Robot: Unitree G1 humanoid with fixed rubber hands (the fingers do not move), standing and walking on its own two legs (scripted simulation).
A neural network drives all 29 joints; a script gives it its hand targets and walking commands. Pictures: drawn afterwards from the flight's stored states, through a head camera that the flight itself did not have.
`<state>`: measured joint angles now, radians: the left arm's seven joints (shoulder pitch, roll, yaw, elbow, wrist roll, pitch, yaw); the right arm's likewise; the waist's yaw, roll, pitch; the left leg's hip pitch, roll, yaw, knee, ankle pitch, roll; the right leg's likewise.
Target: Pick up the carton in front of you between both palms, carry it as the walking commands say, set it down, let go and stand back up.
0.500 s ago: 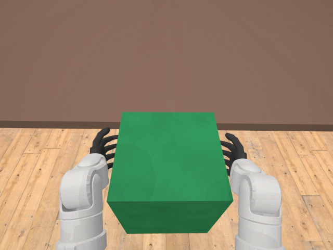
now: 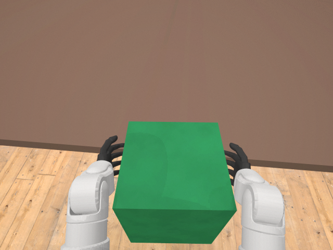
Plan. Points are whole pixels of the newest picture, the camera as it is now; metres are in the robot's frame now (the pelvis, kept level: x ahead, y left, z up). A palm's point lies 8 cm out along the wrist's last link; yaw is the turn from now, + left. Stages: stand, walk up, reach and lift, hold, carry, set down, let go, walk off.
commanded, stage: carry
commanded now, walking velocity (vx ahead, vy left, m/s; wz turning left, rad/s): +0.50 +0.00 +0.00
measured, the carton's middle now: (172, 185) +0.26 +0.00 -0.01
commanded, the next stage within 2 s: none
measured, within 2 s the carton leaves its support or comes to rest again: neither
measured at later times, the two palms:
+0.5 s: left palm (127, 42) +0.68 +0.16 +0.12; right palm (221, 50) +0.64 -0.13 +0.13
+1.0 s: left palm (136, 7) +0.90 +0.17 +0.15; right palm (214, 11) +0.89 -0.13 +0.14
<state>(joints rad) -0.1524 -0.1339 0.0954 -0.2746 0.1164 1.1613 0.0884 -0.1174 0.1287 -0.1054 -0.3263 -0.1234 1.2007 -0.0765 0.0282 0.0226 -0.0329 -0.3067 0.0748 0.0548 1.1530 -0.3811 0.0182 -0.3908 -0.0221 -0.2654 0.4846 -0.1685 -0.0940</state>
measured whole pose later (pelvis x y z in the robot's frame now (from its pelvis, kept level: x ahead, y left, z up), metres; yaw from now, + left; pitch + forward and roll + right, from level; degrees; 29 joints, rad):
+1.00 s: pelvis +0.50 +0.03 +0.01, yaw -2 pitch +7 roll -1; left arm -0.84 -0.03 0.30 -0.01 0.08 1.28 0.13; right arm -0.83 0.03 -0.31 -0.04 -0.08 1.32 -0.13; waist 0.00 0.01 0.07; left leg -0.26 0.01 0.13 0.57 -0.33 0.03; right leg -0.42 -0.01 -0.12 0.57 -0.19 -0.06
